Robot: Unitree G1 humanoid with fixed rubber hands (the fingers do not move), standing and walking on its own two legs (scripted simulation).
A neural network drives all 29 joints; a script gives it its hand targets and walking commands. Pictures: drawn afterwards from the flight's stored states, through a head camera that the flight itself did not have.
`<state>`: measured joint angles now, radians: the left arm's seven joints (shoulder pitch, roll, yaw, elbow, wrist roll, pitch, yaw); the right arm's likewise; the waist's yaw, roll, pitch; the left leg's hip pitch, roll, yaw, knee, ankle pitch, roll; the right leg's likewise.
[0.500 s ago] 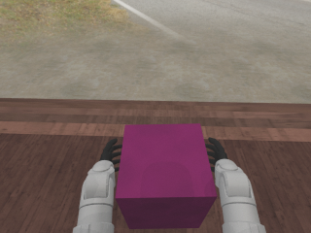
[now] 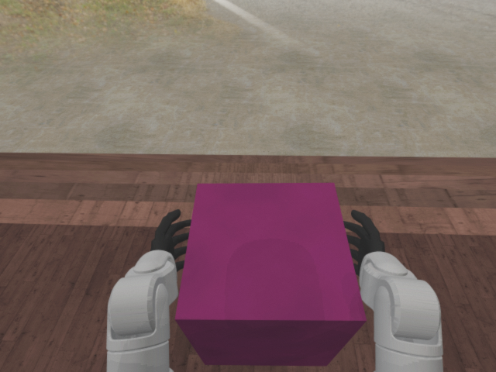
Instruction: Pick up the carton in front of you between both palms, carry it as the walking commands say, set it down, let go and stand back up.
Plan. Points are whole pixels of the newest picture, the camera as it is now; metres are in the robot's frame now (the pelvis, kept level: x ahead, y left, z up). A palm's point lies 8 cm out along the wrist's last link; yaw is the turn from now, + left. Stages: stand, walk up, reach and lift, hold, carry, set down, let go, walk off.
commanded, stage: carry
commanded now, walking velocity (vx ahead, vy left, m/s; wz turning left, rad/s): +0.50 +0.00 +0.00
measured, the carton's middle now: (265, 279) +0.27 -0.01 +0.02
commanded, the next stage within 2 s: none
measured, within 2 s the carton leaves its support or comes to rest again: neither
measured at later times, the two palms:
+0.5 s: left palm (166, 147) +0.57 +0.19 +0.06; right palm (300, 145) +0.56 -0.11 +0.07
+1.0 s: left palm (192, 59) +0.96 +0.17 +0.10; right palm (287, 54) +0.98 -0.13 +0.09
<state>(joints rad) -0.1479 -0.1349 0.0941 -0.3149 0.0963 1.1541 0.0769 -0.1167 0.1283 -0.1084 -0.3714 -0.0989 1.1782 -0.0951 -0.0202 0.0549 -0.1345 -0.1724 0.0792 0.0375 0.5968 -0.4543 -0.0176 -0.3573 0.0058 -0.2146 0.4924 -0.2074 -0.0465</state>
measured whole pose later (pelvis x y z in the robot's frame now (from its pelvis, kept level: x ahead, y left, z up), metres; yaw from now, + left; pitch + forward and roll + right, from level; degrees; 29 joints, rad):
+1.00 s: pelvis +0.61 +0.00 -0.01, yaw +1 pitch +3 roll +1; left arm -0.64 0.00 0.19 0.07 0.05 1.20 0.13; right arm -0.67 -0.01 -0.18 0.09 -0.05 1.22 -0.12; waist 0.04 0.01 0.03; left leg -0.50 0.02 0.01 1.31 -0.40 0.05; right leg -0.45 0.00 -0.20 0.61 -0.24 -0.13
